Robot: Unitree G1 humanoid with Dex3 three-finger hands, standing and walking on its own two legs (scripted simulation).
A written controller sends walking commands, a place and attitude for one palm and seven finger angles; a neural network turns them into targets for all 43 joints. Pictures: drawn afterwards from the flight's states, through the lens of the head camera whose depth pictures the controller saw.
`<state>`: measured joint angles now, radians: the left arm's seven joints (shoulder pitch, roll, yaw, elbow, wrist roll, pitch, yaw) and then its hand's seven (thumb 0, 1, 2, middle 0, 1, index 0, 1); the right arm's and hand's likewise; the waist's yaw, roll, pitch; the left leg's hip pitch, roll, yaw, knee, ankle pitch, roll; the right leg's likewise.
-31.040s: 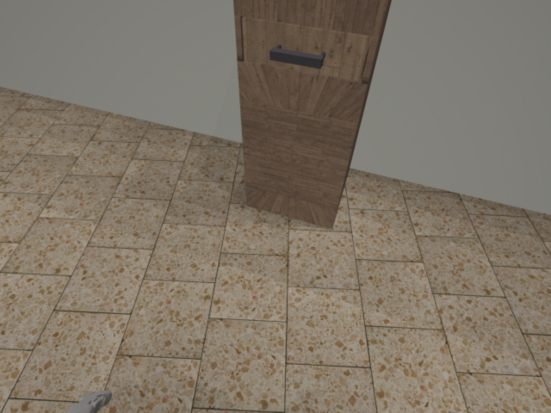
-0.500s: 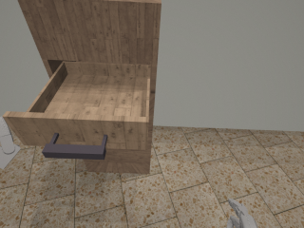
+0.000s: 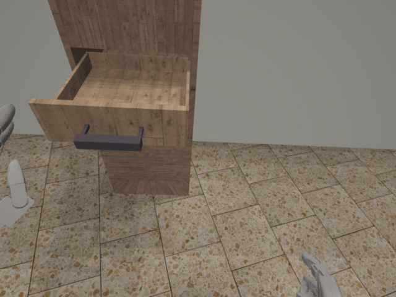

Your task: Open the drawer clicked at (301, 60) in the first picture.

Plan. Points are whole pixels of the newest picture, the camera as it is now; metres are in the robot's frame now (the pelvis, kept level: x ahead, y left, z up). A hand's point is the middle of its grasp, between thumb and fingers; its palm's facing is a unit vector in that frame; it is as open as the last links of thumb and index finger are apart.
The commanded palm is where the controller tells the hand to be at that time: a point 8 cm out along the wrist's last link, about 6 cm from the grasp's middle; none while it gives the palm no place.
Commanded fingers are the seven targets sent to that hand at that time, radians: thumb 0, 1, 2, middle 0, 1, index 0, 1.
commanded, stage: stop stepping back and stand still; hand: left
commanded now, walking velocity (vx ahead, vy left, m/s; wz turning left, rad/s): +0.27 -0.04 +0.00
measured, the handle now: (111, 135) +0.48 +0.24 +0.04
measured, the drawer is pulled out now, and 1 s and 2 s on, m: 0.30 0.30 0.30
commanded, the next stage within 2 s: let the arm hang, fingers relaxed in 0.62 s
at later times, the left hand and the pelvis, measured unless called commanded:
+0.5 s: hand out of the picture +0.12 +0.22 +0.22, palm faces +0.37 -0.86 -0.35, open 7.4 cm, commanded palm +0.06 +0.28 +0.23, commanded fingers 0.00 0.90 0.90 -0.20 -0.30 -0.20 -0.30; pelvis -0.07 +0.01 -0.01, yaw -1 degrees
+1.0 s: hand out of the picture +0.01 +0.16 -0.17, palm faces +0.02 -0.99 -0.16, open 7.1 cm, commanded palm none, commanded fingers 0.00 0.90 0.90 -0.20 -0.30 -0.20 -0.30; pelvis -0.07 +0.00 -0.01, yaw -1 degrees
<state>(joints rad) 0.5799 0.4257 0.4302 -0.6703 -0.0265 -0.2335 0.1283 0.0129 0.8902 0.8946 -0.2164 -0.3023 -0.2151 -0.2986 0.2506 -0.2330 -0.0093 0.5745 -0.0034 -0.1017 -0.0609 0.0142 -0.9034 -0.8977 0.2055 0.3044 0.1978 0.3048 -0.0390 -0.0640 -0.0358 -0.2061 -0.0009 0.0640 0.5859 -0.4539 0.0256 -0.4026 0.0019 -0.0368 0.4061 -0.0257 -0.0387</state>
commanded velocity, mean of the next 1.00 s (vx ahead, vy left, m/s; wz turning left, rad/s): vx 0.11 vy -0.02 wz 0.00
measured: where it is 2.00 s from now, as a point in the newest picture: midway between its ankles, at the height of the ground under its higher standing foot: outside the picture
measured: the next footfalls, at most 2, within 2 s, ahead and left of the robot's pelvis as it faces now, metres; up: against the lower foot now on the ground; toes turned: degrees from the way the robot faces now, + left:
left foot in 0.02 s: -0.01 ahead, +0.10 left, +0.00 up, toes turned +3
right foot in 0.30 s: -0.01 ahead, -0.11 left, +0.00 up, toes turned -4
